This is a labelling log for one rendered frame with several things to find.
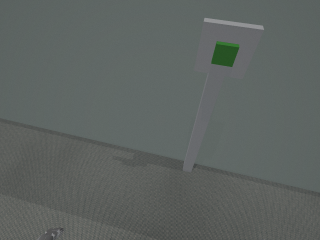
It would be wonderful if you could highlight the panel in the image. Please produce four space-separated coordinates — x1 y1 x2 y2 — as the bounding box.
183 18 264 173

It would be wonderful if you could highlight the button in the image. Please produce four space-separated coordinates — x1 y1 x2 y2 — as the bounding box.
211 41 240 67

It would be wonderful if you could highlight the robot left hand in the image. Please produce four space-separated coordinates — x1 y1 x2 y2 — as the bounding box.
37 227 64 240

